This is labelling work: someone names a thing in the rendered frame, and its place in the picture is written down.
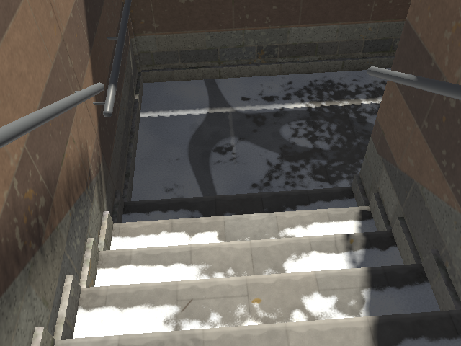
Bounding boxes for stairs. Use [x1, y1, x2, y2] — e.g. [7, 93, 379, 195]
[54, 187, 461, 346]

